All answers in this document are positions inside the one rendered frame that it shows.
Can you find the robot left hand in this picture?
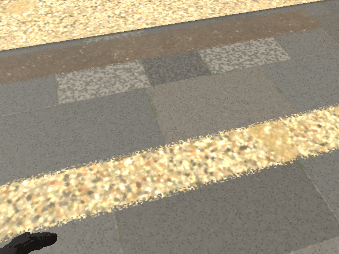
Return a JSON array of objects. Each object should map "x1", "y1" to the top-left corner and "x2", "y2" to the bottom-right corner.
[{"x1": 0, "y1": 232, "x2": 57, "y2": 254}]

